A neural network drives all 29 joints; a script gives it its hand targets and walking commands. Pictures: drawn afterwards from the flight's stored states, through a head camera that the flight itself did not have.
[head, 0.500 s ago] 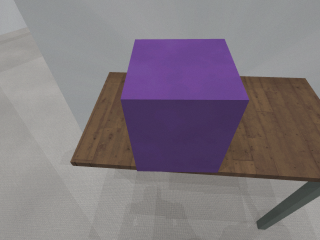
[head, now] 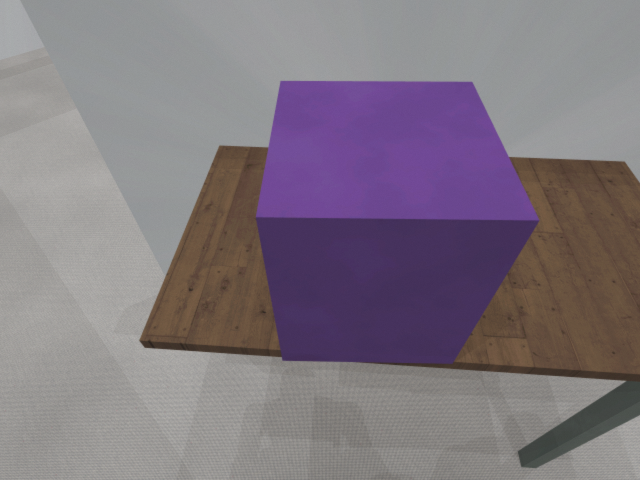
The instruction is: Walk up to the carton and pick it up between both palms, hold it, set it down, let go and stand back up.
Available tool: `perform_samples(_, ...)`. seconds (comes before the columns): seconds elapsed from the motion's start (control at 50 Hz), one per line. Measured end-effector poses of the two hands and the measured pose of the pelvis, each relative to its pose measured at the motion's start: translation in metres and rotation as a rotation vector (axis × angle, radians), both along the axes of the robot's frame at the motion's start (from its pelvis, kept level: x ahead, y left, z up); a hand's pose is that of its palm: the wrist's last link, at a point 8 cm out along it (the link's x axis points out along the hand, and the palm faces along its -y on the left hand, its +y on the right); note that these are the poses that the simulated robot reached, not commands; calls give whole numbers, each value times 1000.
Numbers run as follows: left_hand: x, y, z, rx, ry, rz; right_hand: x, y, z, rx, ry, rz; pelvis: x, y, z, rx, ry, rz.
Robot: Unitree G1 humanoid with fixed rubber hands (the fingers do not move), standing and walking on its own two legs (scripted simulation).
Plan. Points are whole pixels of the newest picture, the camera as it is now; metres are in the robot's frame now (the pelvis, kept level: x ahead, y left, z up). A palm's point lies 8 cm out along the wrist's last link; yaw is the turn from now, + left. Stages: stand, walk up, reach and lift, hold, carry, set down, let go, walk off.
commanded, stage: walk up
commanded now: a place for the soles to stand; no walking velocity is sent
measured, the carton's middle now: (371, 230) +0.41 -0.03 +0.09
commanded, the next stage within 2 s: none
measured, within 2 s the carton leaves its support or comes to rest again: neither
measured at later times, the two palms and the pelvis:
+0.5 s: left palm out of the picture +0.04 +0.28 -0.16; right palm out of the picture +0.08 -0.20 -0.14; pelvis +0.02 +0.04 -0.01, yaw -5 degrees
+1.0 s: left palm out of the picture +0.07 +0.27 -0.13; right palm out of the picture -0.03 -0.22 -0.13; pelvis +0.00 +0.03 +0.00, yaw -12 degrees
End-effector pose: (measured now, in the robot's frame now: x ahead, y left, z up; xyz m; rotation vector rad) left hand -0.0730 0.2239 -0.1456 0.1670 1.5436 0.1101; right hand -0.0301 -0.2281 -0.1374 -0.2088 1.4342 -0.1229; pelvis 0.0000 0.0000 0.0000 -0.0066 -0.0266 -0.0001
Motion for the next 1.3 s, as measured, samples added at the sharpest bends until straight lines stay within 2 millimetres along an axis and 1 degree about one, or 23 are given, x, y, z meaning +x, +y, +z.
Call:
perform_samples(0.04, 15, 0, 0, 2, -20, -15, 1, 1, -2, -3, 10, -11, 4, 3, -1, 9, 3, -8)
perform_samples(0.12, 53, 1, 1, 11, -96, -39, 3, 2, -10, -3, 29, -25, 12, 7, -4, 1, 6, -21)
perform_samples(0.16, 69, 3, 1, 19, -145, -36, 8, 4, -13, 0, 28, -19, 14, 8, -6, -10, 7, -19)
perform_samples(0.18, 74, 5, 1, 25, -167, -29, 13, 4, -14, -1, 24, -12, 15, 9, -7, -15, 4, -20)
perform_samples(0.22, 77, 9, -1, 36, -186, -14, 27, 5, -15, -10, 4, 3, 17, 13, -8, -25, -6, -21)
perform_samples(0.28, 74, 19, -5, 39, -163, -11, 61, 10, -11, -22, -80, 12, 22, 20, -9, -35, -30, -21)
perform_samples(0.32, 75, 27, -13, 24, -134, -31, 84, 15, -10, -28, -160, 10, 25, 26, -14, -37, -41, -24)
perform_samples(0.34, 77, 32, -18, 15, -123, -42, 92, 18, -10, -32, -191, 7, 25, 29, -16, -23, -48, -30)
perform_samples(0.38, 86, 40, -22, 11, -118, -47, 102, 24, -8, -31, -230, -9, 27, 34, -18, 5, -50, -45)
perform_samples(0.44, 102, 52, -19, 37, -127, -63, 106, 30, -3, -29, -251, -28, 24, 37, -15, 20, -43, -61)
perform_samples(0.48, 112, 57, -14, 53, -143, -87, 107, 28, 0, -38, -260, -30, 19, 38, -12, 25, -36, -75)
perform_samples(0.54, 123, 61, -6, 74, -180, -127, 103, 21, 0, -47, -275, -38, 10, 37, -11, 29, -29, -98)
perform_samples(0.58, 127, 60, -3, 83, -208, -144, 100, 14, -3, -47, -279, -45, 5, 35, -12, 26, -32, -112)
perform_samples(0.64, 127, 57, 4, 77, -235, -137, 91, 8, -4, -39, -270, -65, 1, 34, -10, 4, -40, -119)
perform_samples(0.72, 132, 55, 10, 62, -244, -140, 71, 8, -1, -28, -248, -90, 0, 34, -5, 4, -37, -140)
perform_samples(0.86, 145, 48, 12, 26, -266, -189, 24, 9, 3, -39, -156, -141, 2, 34, 0, 10, -25, -176)
perform_samples(0.92, 146, 46, 12, 20, -258, -210, 10, 8, 4, -45, -121, -163, 3, 34, 1, 14, -19, -190)
perform_samples(0.96, 146, 45, 12, 19, -249, -221, 4, 7, 4, -47, -107, -175, 4, 34, 2, 16, -16, -199)
perform_samples(1.04, 145, 44, 11, 22, -229, -238, 2, 7, 4, -46, -100, -190, 6, 33, 2, 21, -11, -216)
perform_samples(1.16, 151, 45, 12, 33, -222, -260, 13, 7, 2, -39, -128, -205, 9, 33, 1, 26, -7, -243)
perform_samples(1.24, 162, 48, 11, 51, -229, -287, 21, 4, 1, -55, -164, -206, 8, 30, -2, 41, -8, -256)
perform_samples(1.3, 174, 49, 9, 84, -241, -321, 21, -7, -2, -83, -193, -215, 1, 24, -7, 50, -19, -275)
